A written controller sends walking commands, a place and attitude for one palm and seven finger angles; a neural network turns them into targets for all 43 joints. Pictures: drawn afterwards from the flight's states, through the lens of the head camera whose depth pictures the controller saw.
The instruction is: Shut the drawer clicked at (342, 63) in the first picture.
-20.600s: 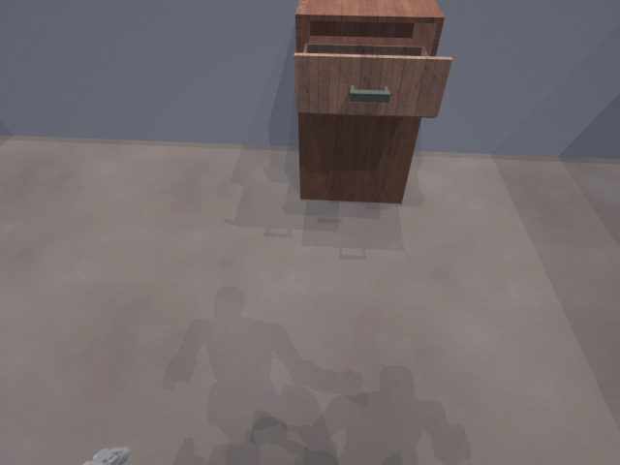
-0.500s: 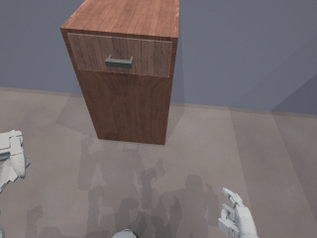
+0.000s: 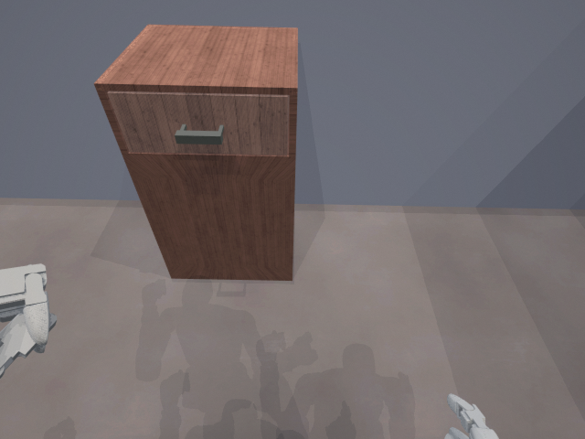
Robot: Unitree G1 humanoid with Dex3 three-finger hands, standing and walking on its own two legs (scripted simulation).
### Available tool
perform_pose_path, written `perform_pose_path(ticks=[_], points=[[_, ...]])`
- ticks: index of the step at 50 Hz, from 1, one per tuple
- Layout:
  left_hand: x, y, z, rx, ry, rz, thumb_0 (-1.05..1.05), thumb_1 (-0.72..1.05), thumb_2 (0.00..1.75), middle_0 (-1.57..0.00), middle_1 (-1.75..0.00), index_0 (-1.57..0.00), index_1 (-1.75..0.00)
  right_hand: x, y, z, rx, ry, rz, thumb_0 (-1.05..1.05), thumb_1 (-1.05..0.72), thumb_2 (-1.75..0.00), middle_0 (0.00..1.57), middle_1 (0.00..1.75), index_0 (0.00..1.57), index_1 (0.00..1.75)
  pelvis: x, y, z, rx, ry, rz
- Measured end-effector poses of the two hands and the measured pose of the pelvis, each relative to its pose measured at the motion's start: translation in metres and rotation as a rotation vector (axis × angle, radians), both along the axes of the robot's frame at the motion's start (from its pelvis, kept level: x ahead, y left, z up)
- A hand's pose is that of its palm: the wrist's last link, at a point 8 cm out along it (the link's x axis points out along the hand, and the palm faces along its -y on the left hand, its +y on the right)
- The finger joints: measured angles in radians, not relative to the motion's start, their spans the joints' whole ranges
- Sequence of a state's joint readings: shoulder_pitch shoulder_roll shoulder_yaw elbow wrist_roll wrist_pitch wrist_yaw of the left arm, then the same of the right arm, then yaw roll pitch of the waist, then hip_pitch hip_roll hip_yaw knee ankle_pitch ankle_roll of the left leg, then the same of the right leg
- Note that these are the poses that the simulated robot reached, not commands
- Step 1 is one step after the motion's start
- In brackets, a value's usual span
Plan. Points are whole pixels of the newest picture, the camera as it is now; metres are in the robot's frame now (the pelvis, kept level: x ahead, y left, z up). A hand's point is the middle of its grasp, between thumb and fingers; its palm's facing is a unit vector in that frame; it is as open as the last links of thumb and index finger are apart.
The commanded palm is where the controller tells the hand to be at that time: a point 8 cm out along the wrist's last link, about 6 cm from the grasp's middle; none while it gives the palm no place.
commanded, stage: stop stepping back and stand still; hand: left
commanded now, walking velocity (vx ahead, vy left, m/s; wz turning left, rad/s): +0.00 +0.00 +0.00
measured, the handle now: (201, 132) +0.85 +0.26 -0.04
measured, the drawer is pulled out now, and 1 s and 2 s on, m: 0.00 0.00 0.00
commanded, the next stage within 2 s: let the arm hang, fingers relaxed in 0.08 s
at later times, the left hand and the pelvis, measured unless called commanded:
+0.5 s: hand out of the picture +0.03 +0.21 -0.17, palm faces +0.07 -0.98 -0.21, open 3.2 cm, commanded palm none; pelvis -0.02 +0.01 +0.00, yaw +2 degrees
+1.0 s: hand out of the picture -0.05 +0.19 -0.17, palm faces +0.06 -0.98 -0.21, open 7.1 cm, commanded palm none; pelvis -0.03 +0.02 +0.01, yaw +1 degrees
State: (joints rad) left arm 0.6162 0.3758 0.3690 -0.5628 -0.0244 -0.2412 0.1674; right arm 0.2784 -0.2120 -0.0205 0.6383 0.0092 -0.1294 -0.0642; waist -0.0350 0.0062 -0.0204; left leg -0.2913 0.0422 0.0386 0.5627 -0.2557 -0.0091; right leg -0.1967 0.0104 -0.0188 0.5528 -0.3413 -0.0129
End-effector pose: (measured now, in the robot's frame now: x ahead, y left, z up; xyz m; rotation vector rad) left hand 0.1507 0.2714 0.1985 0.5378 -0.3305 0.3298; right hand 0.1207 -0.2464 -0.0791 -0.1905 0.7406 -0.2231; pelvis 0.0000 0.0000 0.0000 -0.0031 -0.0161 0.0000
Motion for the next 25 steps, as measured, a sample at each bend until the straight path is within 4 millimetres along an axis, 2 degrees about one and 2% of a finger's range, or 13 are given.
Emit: perform_pose_path(ticks=[2,5,9,10,12,14,17,19,21,25], points=[[-0.002,-0.001,0.005,0.012,-0.013,-0.008,0.01,0.89,0.9,-1.41,-1.59,-1.41,-1.59,0.009,0.009,0.0,0.026,-0.015,0.022,0.01,-0.9,-0.9,0.2,0.3,0.2,0.3,0.0,0.0,0.0,-0.007,0.005,-0.003],[-0.004,0.004,0.002,0.004,0.01,0.006,0.01,0.89,0.9,-1.41,-1.59,-1.41,-1.59,0.021,0.02,0.0,0.05,-0.019,0.044,0.01,-0.9,-0.9,0.2,0.3,0.2,0.3,0.002,0.004,0.001,-0.01,0.007,-0.007],[-0.001,0.017,-0.013,-0.035,0.086,0.049,0.01,0.89,0.9,-1.41,-1.59,-1.41,-1.59,0.032,0.031,0.002,0.055,-0.016,0.063,0.01,-0.9,-0.9,0.2,0.3,0.2,0.3,0.004,0.01,0.004,-0.003,0.007,-0.017],[0.002,0.021,-0.024,-0.033,0.131,0.049,0.01,0.89,0.9,-1.4,-1.59,-1.41,-1.59,0.035,0.033,0.0,0.061,-0.018,0.085,0.01,-0.9,-0.9,0.2,0.3,0.2,0.3,0.003,0.012,0.004,-0.004,0.015,-0.011],[0.013,0.031,-0.074,-0.087,0.333,0.069,0.0,0.89,0.9,-1.4,-1.59,-1.4,-1.59,0.039,0.033,-0.011,0.07,0.016,0.128,0.01,-0.9,-0.9,0.2,0.3,0.2,0.3,-0.001,0.016,0.0,0.0,0.026,-0.001],[0.012,0.035,-0.142,-0.191,0.595,0.117,0.0,0.9,0.9,-1.38,-1.57,-1.38,-1.57,0.037,0.032,-0.025,0.072,0.063,0.137,0.01,-0.9,-0.9,0.2,0.3,0.2,0.3,-0.005,0.019,-0.004,0.007,0.033,0.002],[-0.016,0.019,-0.236,-0.345,0.971,0.161,0.0,0.9,0.9,-1.31,-1.51,-1.32,-1.51,0.023,0.03,-0.037,0.068,0.142,0.12,0.01,-0.9,-0.9,0.2,0.3,0.2,0.3,-0.01,0.021,-0.007,0.009,0.028,0.004],[-0.047,-0.002,-0.283,-0.434,1.165,0.156,0.01,0.91,0.9,-1.26,-1.46,-1.26,-1.46,0.005,0.029,-0.04,0.055,0.205,0.102,0.01,-0.9,-0.9,0.2,0.3,0.2,0.3,-0.011,0.02,-0.008,0.01,0.018,0.007],[-0.079,-0.023,-0.316,-0.515,1.311,0.152,0.01,0.91,0.9,-1.2,-1.4,-1.2,-1.4,-0.016,0.027,-0.039,0.035,0.279,0.083,0.01,-0.9,-0.9,0.2,0.3,0.2,0.3,-0.012,0.018,-0.007,0.01,0.006,0.011],[-0.129,-0.015,-0.342,-0.572,1.445,0.247,0.01,0.9,0.9,-1.07,-1.33,-1.06,-1.25,-0.062,0.023,-0.038,0.002,0.436,0.053,0.01,-0.9,-0.9,0.2,0.3,0.2,0.3,-0.015,0.014,-0.004,-0.007,-0.008,0.026]])
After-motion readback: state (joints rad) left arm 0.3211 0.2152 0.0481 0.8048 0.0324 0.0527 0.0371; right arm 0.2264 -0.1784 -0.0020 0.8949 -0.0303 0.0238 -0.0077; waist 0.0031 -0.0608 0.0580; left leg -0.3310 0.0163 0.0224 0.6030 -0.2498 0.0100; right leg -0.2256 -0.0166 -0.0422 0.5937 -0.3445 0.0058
